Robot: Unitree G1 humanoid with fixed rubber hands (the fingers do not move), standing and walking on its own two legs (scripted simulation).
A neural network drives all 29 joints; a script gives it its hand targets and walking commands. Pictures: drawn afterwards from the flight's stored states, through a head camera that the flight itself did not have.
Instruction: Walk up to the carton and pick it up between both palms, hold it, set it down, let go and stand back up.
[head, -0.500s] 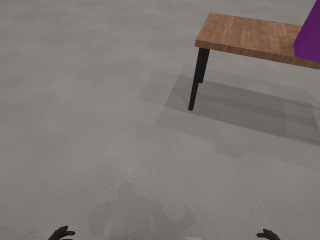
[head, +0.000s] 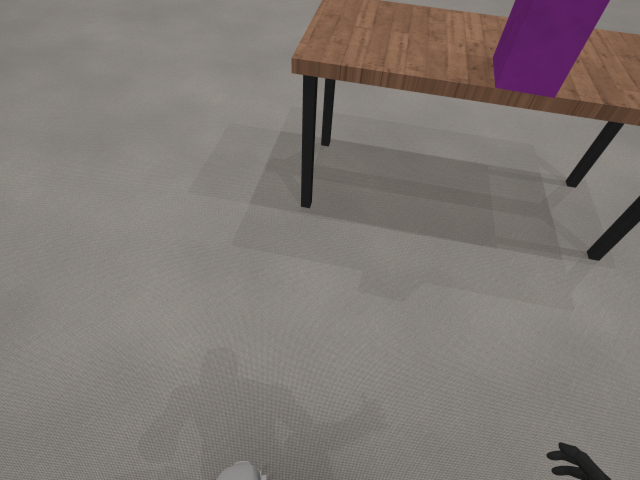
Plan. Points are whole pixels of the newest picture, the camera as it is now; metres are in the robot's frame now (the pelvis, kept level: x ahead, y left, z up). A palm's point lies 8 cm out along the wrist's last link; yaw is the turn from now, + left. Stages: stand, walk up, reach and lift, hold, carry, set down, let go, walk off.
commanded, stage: walk up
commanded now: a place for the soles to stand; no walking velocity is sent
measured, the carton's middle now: (544, 29) +1.19 -0.61 +0.04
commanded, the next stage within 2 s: none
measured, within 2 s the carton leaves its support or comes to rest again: neither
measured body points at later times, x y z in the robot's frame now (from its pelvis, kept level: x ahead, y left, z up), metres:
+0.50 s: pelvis +0.10 -0.12 +0.00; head +0.11 -0.12 +0.45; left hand +0.22 +0.18 -0.10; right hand +0.17 -0.46 -0.09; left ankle +0.09 +0.04 -0.66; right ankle +0.12 -0.22 -0.71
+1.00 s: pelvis +0.21 -0.20 +0.01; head +0.22 -0.18 +0.46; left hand +0.37 +0.08 -0.11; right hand +0.20 -0.54 -0.07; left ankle +0.22 -0.03 -0.71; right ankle +0.23 -0.35 -0.68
